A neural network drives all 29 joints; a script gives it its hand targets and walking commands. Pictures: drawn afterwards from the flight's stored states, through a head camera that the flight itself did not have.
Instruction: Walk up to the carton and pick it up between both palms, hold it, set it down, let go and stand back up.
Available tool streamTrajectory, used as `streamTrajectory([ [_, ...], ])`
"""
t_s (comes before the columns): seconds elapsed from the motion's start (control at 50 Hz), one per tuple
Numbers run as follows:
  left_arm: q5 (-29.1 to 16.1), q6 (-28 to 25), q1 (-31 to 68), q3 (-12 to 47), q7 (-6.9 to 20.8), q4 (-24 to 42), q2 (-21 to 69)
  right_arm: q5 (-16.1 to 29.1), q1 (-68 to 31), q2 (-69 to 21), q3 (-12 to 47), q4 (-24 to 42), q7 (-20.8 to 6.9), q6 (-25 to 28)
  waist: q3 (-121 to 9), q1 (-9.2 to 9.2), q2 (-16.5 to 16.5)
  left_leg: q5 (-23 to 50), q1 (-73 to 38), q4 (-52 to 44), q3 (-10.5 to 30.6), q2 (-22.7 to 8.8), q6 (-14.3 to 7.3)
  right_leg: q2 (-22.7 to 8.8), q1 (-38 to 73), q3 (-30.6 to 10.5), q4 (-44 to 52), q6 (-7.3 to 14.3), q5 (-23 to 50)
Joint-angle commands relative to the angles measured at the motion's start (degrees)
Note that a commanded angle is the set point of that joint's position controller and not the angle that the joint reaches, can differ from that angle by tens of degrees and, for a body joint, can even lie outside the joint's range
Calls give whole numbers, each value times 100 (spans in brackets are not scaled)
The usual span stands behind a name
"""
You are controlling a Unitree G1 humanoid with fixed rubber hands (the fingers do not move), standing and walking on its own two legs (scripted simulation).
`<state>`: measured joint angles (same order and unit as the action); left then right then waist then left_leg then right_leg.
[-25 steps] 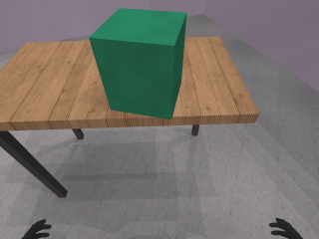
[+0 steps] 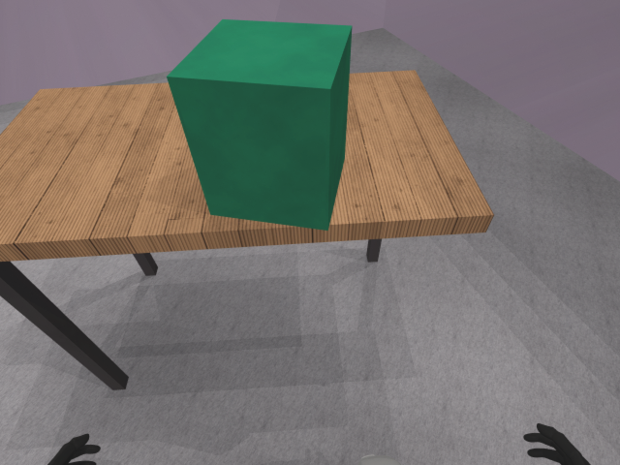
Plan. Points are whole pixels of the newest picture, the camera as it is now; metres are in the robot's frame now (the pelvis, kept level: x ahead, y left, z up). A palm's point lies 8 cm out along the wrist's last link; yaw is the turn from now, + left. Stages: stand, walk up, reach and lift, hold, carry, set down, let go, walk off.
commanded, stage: walk up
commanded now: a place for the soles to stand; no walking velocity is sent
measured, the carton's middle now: (276, 126) +0.58 +0.06 +0.13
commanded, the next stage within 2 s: none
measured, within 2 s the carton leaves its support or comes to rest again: neither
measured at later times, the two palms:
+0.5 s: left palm out of the picture +0.13 +0.32 -0.07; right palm out of the picture +0.12 -0.33 -0.08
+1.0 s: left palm (65, 461) +0.15 +0.32 -0.07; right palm out of the picture +0.13 -0.33 -0.08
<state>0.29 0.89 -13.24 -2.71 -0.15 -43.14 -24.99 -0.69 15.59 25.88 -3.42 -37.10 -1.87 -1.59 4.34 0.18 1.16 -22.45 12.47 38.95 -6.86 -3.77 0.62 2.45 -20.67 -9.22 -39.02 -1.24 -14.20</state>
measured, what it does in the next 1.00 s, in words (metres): stands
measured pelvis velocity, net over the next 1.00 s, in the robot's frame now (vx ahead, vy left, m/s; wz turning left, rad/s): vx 0.03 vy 0.00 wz -0.02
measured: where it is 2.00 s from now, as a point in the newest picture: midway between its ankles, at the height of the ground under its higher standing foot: outside the picture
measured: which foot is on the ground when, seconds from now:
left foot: down 0.00-1.00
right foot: down 0.00-1.00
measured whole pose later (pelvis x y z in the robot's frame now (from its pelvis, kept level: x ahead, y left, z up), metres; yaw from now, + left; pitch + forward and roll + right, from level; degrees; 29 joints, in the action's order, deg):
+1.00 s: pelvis +0.03 +0.00 +0.00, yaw -1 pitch -2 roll +0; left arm 0.1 0.3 -10.4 -2.7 -0.4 -44.8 -24.9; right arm -0.7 14.7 26.0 -3.4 -38.0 -1.8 -1.6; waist 4.6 0.2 1.1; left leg -23.6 11.9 38.1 -7.0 -5.0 1.3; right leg 4.0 -20.6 -9.5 -38.4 -1.1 -15.5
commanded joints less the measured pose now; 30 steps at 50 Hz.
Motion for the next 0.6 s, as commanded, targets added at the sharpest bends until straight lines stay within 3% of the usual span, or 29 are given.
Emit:
streamTrajectory([
  [0.0,-78,-153,471,-277,-13,403,-1158,-49,-150,1254,-455,283,123,274,96,-279,524,-891,-527,-2194,1571,-1518,-832,-27,-925,-65,111,198,-205],
  [0.02,-15,-160,275,-291,-6,282,-1158,-71,-433,1437,-516,277,148,264,-250,-135,746,-511,-317,-1905,1269,-1584,-1002,-120,-307,183,-151,232,-745],
  [0.04,-1,-196,108,-299,-24,309,-1103,-30,-225,1280,-439,246,174,258,-250,-94,251,578,-395,-1518,1157,-1643,-1055,-212,-142,117,42,253,-581],
  [0.08,-7,-262,12,-288,-49,224,-1299,6,-499,1234,-435,304,99,210,-430,50,-93,940,-337,-616,228,-737,-432,-360,356,-452,800,333,1227],
  [0.1,-54,-255,49,-240,-99,169,-1278,42,-453,1099,-363,288,119,158,-649,-85,-105,1068,-397,-344,169,-439,-277,-539,398,-860,821,457,1787],
  [0.12,20,-256,52,-212,-107,223,-1296,52,-268,1152,-401,214,120,144,-589,-18,-461,328,-314,-170,255,-35,-133,-817,412,-1602,1125,740,1652],
  [0.14,34,-219,124,-253,-90,190,-1473,109,-76,1069,-379,110,98,107,-737,-157,-934,-550,-217,-56,504,172,-190,-920,374,-2166,1423,902,722],
  [0.16,-3,-207,-99,-254,-141,297,-1327,67,-53,1099,-409,241,122,86,-737,-81,-761,-683,-273,-223,577,143,-232,-1008,245,-2364,1511,1002,485],
  [0.18,49,-178,241,-239,-156,244,-1333,97,-113,909,-348,195,113,83,-375,-214,-923,-705,-393,-373,707,138,-258,-857,-288,-2230,1616,894,155],
  [0.2,34,-178,282,-237,-128,251,-1202,53,73,1017,-379,233,149,111,-513,-178,-805,-515,-574,-753,571,-38,-325,-793,-124,-1838,1413,796,363],
  [0.22,27,-184,506,-229,-127,256,-1258,26,54,1181,-384,172,135,172,-274,-241,-422,-134,-745,-986,731,-156,-307,-522,-393,-1586,1193,622,753],
  [0.24,-37,-171,347,-162,-98,211,-1105,6,-3,1228,-450,191,147,171,-281,-141,-90,-24,-816,-1264,825,-439,-411,-449,-522,-1352,1035,431,492],
  [0.26,-2,-162,387,-175,-95,285,-1074,7,-30,1211,-411,191,139,194,-252,-214,-228,-138,-785,-1223,799,-604,-470,-300,-520,-1021,929,362,423],
  [0.28,-116,-158,323,-155,-91,216,-1021,21,-91,1304,-406,149,140,197,-169,-146,245,-4,-450,-1556,997,-967,-637,-169,-328,-604,516,245,548],
  [0.3,-78,-163,439,-202,-79,204,-1082,26,-260,1181,-379,166,170,213,-335,-155,188,32,-448,-1685,1112,-1256,-772,-133,-169,-179,263,245,716],
  [0.32,-47,-126,380,-178,-85,246,-1097,-17,-236,1253,-380,230,154,202,-279,-97,431,429,-557,-1539,953,-1353,-791,-151,-266,-17,131,247,752],
  [0.34,-30,-115,197,-248,-90,171,-1284,15,-372,1230,-411,195,154,183,-487,-90,122,403,-590,-1249,906,-1366,-840,-196,39,82,199,216,537],
  [0.36,-23,-166,337,-206,-68,167,-1098,-17,-324,1163,-429,189,151,197,-460,-42,262,528,-630,-950,522,-1025,-642,-317,41,-213,577,327,987],
  [0.38,-26,-181,233,-250,-66,86,-1290,24,-317,1211,-428,221,149,147,-518,-123,-159,347,-478,-657,326,-800,-496,-351,192,-401,599,373,1483],
  [0.42,-10,-197,383,-242,-99,185,-1287,79,-241,1069,-386,227,97,97,-537,-144,-356,-80,-311,-378,310,-192,-235,-565,154,-1334,985,652,1064],
  [0.44,27,-188,161,-248,-100,168,-1384,86,-137,1103,-420,174,90,61,-510,-142,-557,-599,-465,-131,512,126,-267,-745,-77,-1972,1404,677,477],
  [0.46,61,-161,416,-212,-113,180,-1162,18,-115,946,-377,277,105,83,-385,-166,-734,-627,-407,-533,550,40,-215,-791,-196,-1965,1612,740,-127],
  [0.48,17,-151,397,-259,-122,216,-1320,69,115,1133,-420,166,109,76,-330,-177,-535,-801,-517,-731,632,54,-294,-711,-341,-2061,1660,667,-523],
  [0.5,36,-130,473,-233,-120,181,-1329,10,-112,1111,-420,161,107,103,-181,-266,-323,-784,-833,-983,592,-112,-371,-633,-753,-1814,1685,548,-684],
  [0.52,0,-141,623,-207,-79,161,-1243,-9,124,1166,-404,160,151,161,-81,-354,-59,-694,-865,-1373,954,-373,-412,-463,-915,-1443,1367,367,-356],
  [0.54,-51,-139,617,-158,-84,235,-1072,-9,-104,1236,-417,212,145,184,-74,-186,4,-979,-734,-1787,980,-783,-552,-199,-812,-974,1033,308,-560],
  [0.56,-73,-135,725,-177,-74,257,-1171,2,-31,1287,-409,147,155,246,4,-312,388,-766,-443,-2031,1336,-1337,-748,-74,-565,-193,454,221,62],
  [0.58,-21,-157,341,-230,-35,132,-1084,-56,-329,1253,-446,207,150,243,-269,-65,412,-534,-520,-1888,1076,-1499,-822,-132,-221,-9,256,211,-243],
])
